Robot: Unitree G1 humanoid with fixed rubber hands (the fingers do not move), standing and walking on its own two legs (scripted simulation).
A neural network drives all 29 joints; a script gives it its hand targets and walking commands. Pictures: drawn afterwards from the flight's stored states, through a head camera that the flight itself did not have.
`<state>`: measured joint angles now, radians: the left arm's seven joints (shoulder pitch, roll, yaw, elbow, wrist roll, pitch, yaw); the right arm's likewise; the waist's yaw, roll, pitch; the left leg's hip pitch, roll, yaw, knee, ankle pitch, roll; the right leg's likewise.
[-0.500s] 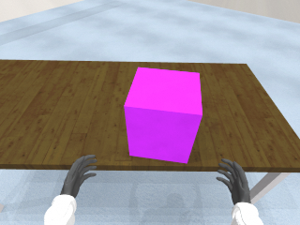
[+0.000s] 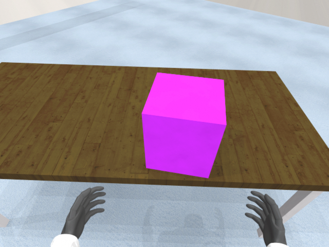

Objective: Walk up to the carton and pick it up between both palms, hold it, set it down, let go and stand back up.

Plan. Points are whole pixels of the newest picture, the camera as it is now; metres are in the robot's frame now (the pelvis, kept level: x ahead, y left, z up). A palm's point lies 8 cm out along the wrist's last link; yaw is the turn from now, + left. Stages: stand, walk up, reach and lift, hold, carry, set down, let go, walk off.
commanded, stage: set down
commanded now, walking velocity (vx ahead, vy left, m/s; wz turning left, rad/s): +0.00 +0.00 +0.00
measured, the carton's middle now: (183, 125) +0.49 +0.00 +0.01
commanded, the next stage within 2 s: let go in 1.52 s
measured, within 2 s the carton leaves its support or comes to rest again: neither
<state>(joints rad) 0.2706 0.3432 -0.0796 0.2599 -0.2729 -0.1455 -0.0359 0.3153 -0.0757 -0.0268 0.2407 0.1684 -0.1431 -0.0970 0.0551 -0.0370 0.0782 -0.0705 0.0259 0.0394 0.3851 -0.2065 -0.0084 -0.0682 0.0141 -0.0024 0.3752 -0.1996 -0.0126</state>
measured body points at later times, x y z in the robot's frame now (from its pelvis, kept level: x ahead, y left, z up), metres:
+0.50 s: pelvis +0.02 +0.00 +0.00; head +0.02 +0.01 +0.45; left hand +0.19 +0.24 -0.04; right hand +0.19 -0.21 -0.04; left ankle +0.01 +0.12 -0.74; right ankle +0.01 -0.11 -0.74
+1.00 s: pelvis +0.01 +0.00 +0.00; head +0.01 +0.01 +0.45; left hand +0.18 +0.24 -0.07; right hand +0.18 -0.21 -0.06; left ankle +0.01 +0.12 -0.74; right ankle +0.01 -0.11 -0.74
